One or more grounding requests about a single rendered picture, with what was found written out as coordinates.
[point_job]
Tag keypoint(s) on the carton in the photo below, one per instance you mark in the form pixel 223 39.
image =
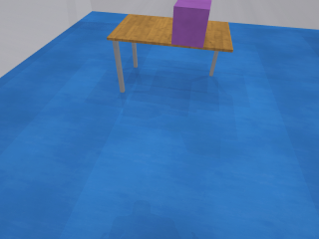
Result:
pixel 189 22

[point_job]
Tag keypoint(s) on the table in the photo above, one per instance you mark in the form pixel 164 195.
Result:
pixel 157 30

